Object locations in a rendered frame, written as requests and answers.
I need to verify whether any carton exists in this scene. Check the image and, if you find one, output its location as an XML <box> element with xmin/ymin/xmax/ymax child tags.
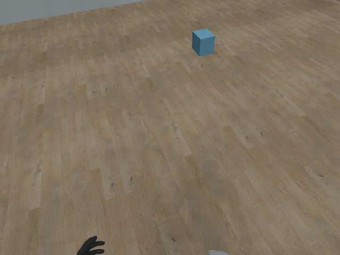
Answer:
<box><xmin>192</xmin><ymin>29</ymin><xmax>215</xmax><ymax>56</ymax></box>

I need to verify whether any left robot hand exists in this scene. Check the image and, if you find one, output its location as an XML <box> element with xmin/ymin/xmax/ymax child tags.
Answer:
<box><xmin>77</xmin><ymin>236</ymin><xmax>105</xmax><ymax>255</ymax></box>

